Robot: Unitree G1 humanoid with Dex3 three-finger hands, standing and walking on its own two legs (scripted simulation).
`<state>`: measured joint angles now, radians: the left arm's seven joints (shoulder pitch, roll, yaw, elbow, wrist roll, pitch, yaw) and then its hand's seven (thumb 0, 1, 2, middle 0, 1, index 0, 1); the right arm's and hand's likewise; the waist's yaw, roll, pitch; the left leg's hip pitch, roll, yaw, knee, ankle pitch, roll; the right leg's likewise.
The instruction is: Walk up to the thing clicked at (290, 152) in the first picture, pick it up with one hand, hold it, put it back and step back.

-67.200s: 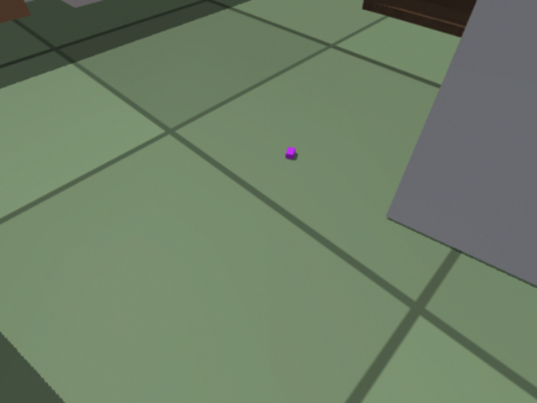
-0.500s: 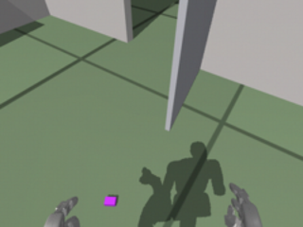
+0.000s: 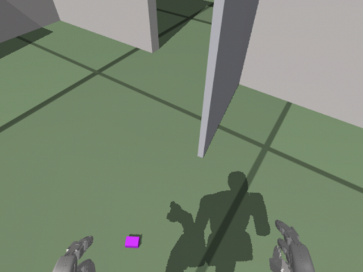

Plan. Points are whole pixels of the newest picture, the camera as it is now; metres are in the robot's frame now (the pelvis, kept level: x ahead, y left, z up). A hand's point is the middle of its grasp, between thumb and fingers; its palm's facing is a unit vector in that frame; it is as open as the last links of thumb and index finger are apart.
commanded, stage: home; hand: left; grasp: from above
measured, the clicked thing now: (132, 242) +0.43 +0.23 -0.70
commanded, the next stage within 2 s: stand in 0.18 s
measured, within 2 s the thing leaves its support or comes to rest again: neither
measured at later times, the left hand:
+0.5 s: hand out of the picture +0.13 +0.22 -0.09, palm faces +0.01 -0.95 -0.32, open 7.4 cm
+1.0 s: hand out of the picture +0.03 +0.25 -0.10, palm faces +0.03 -0.95 -0.32, open 7.4 cm
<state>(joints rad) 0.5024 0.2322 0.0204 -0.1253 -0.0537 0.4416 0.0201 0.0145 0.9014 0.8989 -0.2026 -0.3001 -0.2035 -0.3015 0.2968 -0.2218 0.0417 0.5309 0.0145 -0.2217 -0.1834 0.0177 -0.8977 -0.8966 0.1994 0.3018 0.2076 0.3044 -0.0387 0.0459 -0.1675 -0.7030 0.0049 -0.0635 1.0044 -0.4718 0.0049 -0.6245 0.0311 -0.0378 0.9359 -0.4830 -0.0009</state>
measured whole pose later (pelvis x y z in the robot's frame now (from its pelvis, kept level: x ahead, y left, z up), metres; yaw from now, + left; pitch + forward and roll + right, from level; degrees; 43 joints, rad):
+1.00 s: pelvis -0.01 +0.02 +0.06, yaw +0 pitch -4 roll +0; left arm 0.19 0.28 0.03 1.08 0.03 0.01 0.03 0.01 0.90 0.90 -0.21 -0.30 -0.21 -0.30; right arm 0.15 -0.28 -0.03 1.08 -0.03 0.00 -0.02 0.01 -0.90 -0.90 0.20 0.30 0.21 0.30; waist 0.02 0.01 0.06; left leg -0.15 -0.04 -0.02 0.41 -0.19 0.03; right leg -0.10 -0.03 0.01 0.40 -0.22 0.03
